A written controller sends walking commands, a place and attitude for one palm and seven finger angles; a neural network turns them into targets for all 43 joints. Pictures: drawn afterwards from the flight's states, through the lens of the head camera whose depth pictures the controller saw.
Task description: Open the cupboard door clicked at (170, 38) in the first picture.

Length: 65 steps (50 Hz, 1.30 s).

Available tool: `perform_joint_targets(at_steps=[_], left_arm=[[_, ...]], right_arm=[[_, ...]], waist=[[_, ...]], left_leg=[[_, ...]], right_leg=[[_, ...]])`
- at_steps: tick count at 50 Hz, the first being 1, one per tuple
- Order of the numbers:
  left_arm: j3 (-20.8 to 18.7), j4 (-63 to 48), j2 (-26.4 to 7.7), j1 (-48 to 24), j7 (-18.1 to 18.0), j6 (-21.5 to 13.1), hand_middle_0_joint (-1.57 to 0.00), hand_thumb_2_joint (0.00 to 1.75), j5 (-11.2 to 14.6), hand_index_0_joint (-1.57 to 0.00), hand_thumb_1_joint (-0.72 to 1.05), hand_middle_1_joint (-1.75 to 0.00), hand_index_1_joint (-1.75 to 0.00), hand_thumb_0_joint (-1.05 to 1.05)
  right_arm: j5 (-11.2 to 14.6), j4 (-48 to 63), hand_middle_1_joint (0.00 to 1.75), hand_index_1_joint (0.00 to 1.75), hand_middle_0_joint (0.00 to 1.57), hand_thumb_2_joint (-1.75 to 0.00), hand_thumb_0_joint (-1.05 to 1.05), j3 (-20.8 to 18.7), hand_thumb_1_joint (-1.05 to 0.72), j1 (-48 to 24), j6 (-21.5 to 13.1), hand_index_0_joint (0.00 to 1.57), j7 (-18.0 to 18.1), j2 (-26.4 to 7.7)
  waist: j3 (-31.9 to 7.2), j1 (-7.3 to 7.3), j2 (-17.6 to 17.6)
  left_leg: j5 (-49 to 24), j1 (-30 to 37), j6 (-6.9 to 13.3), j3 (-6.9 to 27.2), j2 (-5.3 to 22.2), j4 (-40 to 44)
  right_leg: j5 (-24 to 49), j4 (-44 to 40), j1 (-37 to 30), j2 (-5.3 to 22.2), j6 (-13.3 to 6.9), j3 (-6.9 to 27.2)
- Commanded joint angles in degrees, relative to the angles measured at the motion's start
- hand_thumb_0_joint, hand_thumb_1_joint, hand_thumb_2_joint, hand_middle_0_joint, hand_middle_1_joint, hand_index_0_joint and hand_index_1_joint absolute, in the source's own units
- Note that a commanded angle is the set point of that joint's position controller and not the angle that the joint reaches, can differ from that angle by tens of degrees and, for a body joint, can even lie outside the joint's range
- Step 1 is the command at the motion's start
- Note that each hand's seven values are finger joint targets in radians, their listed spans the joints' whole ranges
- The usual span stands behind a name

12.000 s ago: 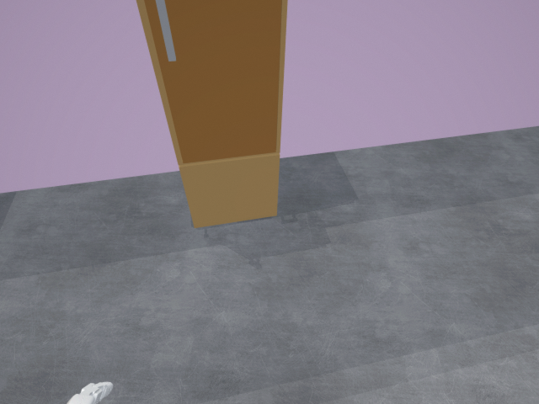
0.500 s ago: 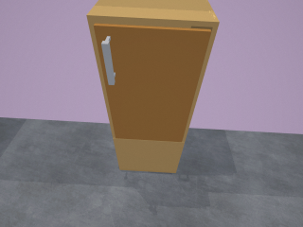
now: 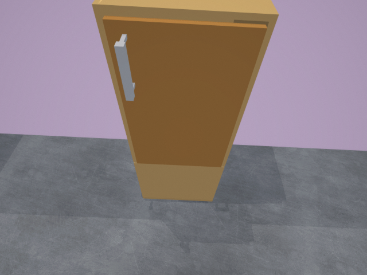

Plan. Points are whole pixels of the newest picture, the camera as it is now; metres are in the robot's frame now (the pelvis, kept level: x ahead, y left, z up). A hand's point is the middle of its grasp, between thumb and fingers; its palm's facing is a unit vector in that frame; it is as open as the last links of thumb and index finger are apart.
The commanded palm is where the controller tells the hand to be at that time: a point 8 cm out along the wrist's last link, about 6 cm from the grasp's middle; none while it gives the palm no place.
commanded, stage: come to a stop and stand still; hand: left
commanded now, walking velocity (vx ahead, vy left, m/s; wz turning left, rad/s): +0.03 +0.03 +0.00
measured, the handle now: (127, 69) +0.54 +0.18 +0.14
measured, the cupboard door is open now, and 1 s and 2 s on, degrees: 0 0 0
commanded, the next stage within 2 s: look again from close up in 0.98 s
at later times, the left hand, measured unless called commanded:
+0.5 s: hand out of the picture -0.02 +0.17 -0.18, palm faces +0.08 -0.98 -0.16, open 7.3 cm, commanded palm none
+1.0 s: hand out of the picture -0.06 +0.17 -0.17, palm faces +0.06 -0.99 -0.13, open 7.4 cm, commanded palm none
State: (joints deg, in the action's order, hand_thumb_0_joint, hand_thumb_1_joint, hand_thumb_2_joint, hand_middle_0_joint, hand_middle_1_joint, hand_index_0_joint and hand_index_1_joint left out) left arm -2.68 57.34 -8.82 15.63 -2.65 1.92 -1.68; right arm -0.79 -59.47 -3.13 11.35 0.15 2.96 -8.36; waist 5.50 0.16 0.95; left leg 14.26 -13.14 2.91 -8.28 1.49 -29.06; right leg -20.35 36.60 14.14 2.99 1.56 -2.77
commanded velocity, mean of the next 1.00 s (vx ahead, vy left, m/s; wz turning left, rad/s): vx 0.04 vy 0.03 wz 0.00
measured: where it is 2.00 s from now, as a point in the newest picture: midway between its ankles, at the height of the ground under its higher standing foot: outside the picture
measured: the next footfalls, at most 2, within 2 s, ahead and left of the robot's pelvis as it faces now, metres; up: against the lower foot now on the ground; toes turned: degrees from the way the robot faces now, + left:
none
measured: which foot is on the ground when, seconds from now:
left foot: down 0.00-1.00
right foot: down 0.00-1.00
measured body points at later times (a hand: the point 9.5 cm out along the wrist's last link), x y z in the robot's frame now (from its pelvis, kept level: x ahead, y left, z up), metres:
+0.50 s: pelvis -0.03 +0.00 +0.00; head -0.03 +0.02 +0.45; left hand -0.02 +0.23 -0.16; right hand -0.05 -0.21 -0.15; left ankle -0.02 +0.10 -0.74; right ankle -0.01 -0.13 -0.74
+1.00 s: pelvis -0.02 +0.03 +0.01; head -0.01 +0.04 +0.46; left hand -0.06 +0.23 -0.16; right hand -0.03 -0.18 -0.15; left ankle -0.02 +0.10 -0.74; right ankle -0.01 -0.13 -0.74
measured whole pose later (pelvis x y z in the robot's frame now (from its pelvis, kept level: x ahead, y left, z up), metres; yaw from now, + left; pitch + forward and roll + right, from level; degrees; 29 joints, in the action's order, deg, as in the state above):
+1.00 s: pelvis -0.02 +0.03 +0.01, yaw +0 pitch -1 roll +0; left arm -0.6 65.4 -5.4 20.5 -2.4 -0.1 -1.6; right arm -0.5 -65.3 -0.8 17.6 -0.7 1.9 -6.1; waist 1.7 0.8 1.3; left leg 13.1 -8.0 3.9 -6.3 -2.4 -22.1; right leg -11.5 22.9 9.7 5.7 3.9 -2.8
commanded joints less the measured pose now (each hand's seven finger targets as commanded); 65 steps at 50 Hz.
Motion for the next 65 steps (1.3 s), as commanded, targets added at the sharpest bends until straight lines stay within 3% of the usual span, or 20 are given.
perform_joint_targets(at_steps=[1,2,3,4,5,6,8,15,17,19,21,31,41,53,54,55,57,59,62,65], left_arm=[[-0.6,-1.9,-1.9,8.2,0.5,0.0,-0.20,0.90,0.2,-0.20,0.90,-0.30,-0.30,0.00],[-0.7,-1.6,-2.3,9.5,0.4,-0.4,-0.20,0.90,0.1,-0.20,0.90,-0.30,-0.30,0.00],[-0.6,-1.7,-4.0,9.0,0.3,-1.1,-0.20,0.90,-0.2,-0.20,0.90,-0.30,-0.30,0.00],[-0.4,-1.9,-6.8,6.1,0.0,-1.9,-0.20,0.90,-0.2,-0.20,0.90,-0.30,-0.30,0.00],[-0.4,-2.7,-8.6,4.4,0.1,-2.3,-0.20,0.90,0.2,-0.20,0.90,-0.30,-0.30,0.00],[-0.3,-3.1,-8.8,2.4,0.0,-2.3,-0.20,0.90,0.1,-0.20,0.90,-0.30,-0.30,0.00],[-0.3,-3.0,-8.6,0.1,0.2,-2.7,-0.20,0.90,0.3,-0.20,0.90,-0.30,-0.30,0.00],[-0.6,-1.7,-8.5,0.9,0.8,-2.7,-0.20,0.90,0.6,-0.20,0.90,-0.30,-0.30,0.00],[-0.4,-1.2,-6.7,1.2,1.0,-2.6,-0.20,0.90,0.8,-0.20,0.90,-0.30,-0.30,0.00],[-0.2,-0.3,-5.8,1.4,0.9,-2.1,-0.20,0.90,0.7,-0.20,0.90,-0.30,-0.30,0.00],[0.3,0.6,-4.5,3.2,0.9,-2.0,-0.20,0.90,0.5,-0.20,0.90,-0.30,-0.30,0.00],[1.6,5.2,-2.1,7.8,0.4,-2.7,-0.20,0.90,0.7,-0.20,0.90,-0.30,-0.30,0.00],[1.9,7.1,-0.5,10.2,0.0,-2.4,-0.20,0.90,0.3,-0.20,0.90,-0.30,-0.30,0.00],[1.7,7.1,-0.6,9.8,-0.1,-2.6,-0.20,0.90,0.4,-0.20,0.90,-0.30,-0.30,0.00],[2.8,7.9,-4.7,8.0,-2.0,-3.7,-0.20,0.90,-0.2,-0.20,0.90,-0.30,-0.30,0.00],[2.3,7.0,-5.3,8.5,-1.5,-4.3,-0.20,0.90,-0.1,-0.20,0.90,-0.30,-0.30,0.00],[2.4,5.8,-4.1,8.8,-0.8,-3.9,-0.20,0.90,0.4,-0.20,0.90,-0.30,-0.30,0.00],[2.5,4.9,-3.8,7.4,-0.4,-3.5,-0.20,0.90,0.7,-0.20,0.90,-0.30,-0.30,0.00],[2.5,4.1,-3.9,5.3,0.0,-3.0,-0.20,0.90,0.5,-0.20,0.90,-0.30,-0.30,0.00],[2.4,3.3,-4.5,4.6,0.2,-2.9,-0.20,0.90,0.4,-0.20,0.90,-0.30,-0.30,0.00]], right_arm=[[-0.5,2.3,0.30,0.30,0.20,-0.90,0.00,-1.8,-0.90,1.9,0.2,0.20,0.0,-9.1],[-0.3,2.5,0.30,0.30,0.20,-0.90,0.00,-1.6,-0.90,0.9,0.4,0.20,-0.4,-8.3],[0.0,2.7,0.30,0.30,0.20,-0.90,0.00,-1.2,-0.90,1.5,0.5,0.20,-1.0,-6.1],[0.5,3.2,0.30,0.30,0.20,-0.90,0.00,-0.5,-0.90,2.2,1.0,0.20,-1.5,-2.8],[0.4,3.1,0.30,0.30,0.20,-0.90,0.00,-0.2,-0.90,3.1,1.4,0.20,-1.9,-2.5],[0.1,2.8,0.30,0.30,0.20,-0.90,0.00,-0.2,-0.90,1.8,1.9,0.20,-2.1,-2.8],[-0.3,1.6,0.30,0.30,0.20,-0.90,0.00,0.0,-0.90,1.8,1.9,0.20,-2.5,-4.0],[-0.3,-1.9,0.30,0.30,0.20,-0.90,0.00,1.0,-0.90,9.0,0.4,0.20,-2.4,-3.5],[-0.4,-2.7,0.30,0.30,0.20,-0.90,0.00,1.4,-0.90,10.4,-0.1,0.20,-2.1,-4.0],[-0.5,-3.0,0.30,0.30,0.20,-0.90,0.00,1.6,-0.90,9.4,-0.2,0.20,-2.1,-4.3],[-0.3,-2.8,0.30,0.30,0.20,-0.90,0.00,1.7,-0.90,8.6,-0.5,0.20,-1.9,-4.8],[0.4,-4.4,0.30,0.30,0.20,-0.90,0.00,1.9,-0.90,10.6,-1.4,0.20,-1.2,-3.8],[0.5,-4.8,0.30,0.30,0.20,-0.90,0.00,1.7,-0.90,10.6,-1.5,0.20,-0.8,-3.2],[0.4,-4.8,0.30,0.30,0.20,-0.90,0.00,1.7,-0.90,10.7,-1.9,0.20,-0.7,-3.2],[1.0,-0.2,0.30,0.30,0.20,-0.90,0.00,2.5,-0.90,7.0,-2.6,0.20,-1.6,-7.0],[0.7,1.0,0.30,0.30,0.20,-0.90,0.00,2.7,-0.90,7.1,-3.0,0.20,-1.6,-6.1],[0.1,0.1,0.30,0.30,0.20,-0.90,0.00,2.5,-0.90,10.8,-3.6,0.20,-1.1,-5.2],[0.2,0.8,0.30,0.30,0.20,-0.90,0.00,2.3,-0.90,9.9,-3.1,0.20,-0.9,-5.3],[0.2,1.8,0.30,0.30,0.20,-0.90,0.00,2.2,-0.90,8.9,-2.5,0.20,-1.1,-5.5],[0.0,2.2,0.30,0.30,0.20,-0.90,0.00,2.1,-0.90,8.5,-2.1,0.20,-1.5,-5.8]], waist=[[-7.1,1.54,-9.6],[-7.2,2.55,-7.6],[-7.6,2.11,-0.6],[-6.1,0.39,8.2],[-5.9,0.20,10.0],[-4.4,0.42,8.7],[-0.8,0.22,9.7],[-0.1,-0.35,5.3],[0.9,-0.42,0.7],[1.9,0.28,-4.3],[3.0,1.19,-5.8],[-2.4,0.68,-1.9],[0.5,0.35,-2.5],[-0.5,0.23,-1.4],[0.5,0.31,0.8],[-1.3,0.13,-2.9],[-9.8,0.20,-6.5],[-9.8,-0.08,-5.9],[-3.2,-0.21,-1.3],[0.9,-0.08,-1.4]], left_leg=[[-32.0,2.5,5.2,10.7,13.9,4.5],[-22.4,-0.9,3.2,9.4,12.0,2.5],[-9.8,-3.1,0.2,7.0,7.3,-1.2],[5.1,-5.8,-2.6,3.8,2.0,-3.4],[10.8,-4.7,-3.2,4.2,0.7,-6.7],[11.9,-3.8,-3.2,5.9,1.6,-9.2],[9.0,-5.1,-3.1,6.6,2.2,-10.8],[1.6,0.9,-3.2,5.2,1.6,2.6],[-0.3,2.5,-2.6,7.1,3.0,6.1],[4.7,-1.9,-2.1,9.5,4.1,10.1],[10.1,-6.6,-1.4,12.3,5.7,14.8],[-3.6,-0.6,-1.5,10.9,5.3,13.5],[-2.7,0.1,-1.4,11.3,5.6,15.2],[-8.1,1.7,-1.3,9.9,5.1,13.3],[-22.6,-3.2,-2.5,10.2,6.4,4.1],[-24.9,-1.5,-3.7,9.2,4.4,4.1],[-26.3,1.9,-3.1,11.1,5.0,4.1],[-20.4,2.2,-1.4,11.5,5.2,4.8],[-9.0,-3.4,-0.9,11.8,4.5,6.9],[-0.9,-6.4,-0.8,12.3,3.9,9.5]], right_leg=[[2.5,-1.8,-1.9,0.2,-1.1,-0.1],[10.0,-7.8,-5.9,0.7,-1.0,0.1],[16.1,-14.2,-7.1,3.7,-1.6,4.7],[15.8,-18.8,-4.8,11.4,-4.3,13.0],[12.5,-22.6,-1.8,15.8,-7.6,15.1],[5.9,-24.4,1.6,15.5,-9.3,15.8],[-1.8,-26.4,2.9,13.6,-9.1,15.6],[-3.2,-22.8,1.8,9.1,-6.6,8.7],[-1.8,-20.2,3.5,6.0,-4.9,6.4],[-2.0,-18.5,1.1,3.8,-3.0,3.8],[3.0,-16.5,-3.2,2.7,-1.8,1.5],[13.4,-16.4,-6.8,4.0,-1.2,0.9],[13.0,-15.6,-4.0,3.9,-0.5,0.9],[14.3,-15.4,-4.1,4.2,-0.6,1.6],[18.0,-13.1,-2.5,4.6,-1.5,2.6],[21.9,-11.8,-4.0,5.3,-2.0,1.4],[14.0,-7.5,-6.5,3.9,-2.8,0.6],[11.1,-8.9,-5.3,3.5,-2.7,0.3],[9.6,-10.0,-3.2,3.6,-2.6,0.5],[7.8,-11.0,-1.9,3.5,-2.8,1.0]])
